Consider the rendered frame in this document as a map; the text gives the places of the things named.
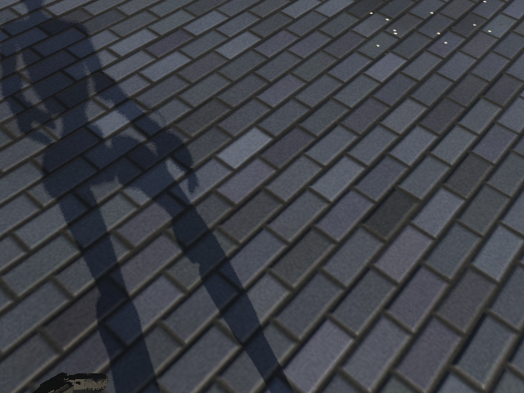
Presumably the robot left hand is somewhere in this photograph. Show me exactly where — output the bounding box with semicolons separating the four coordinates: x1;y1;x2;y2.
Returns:
33;373;108;393

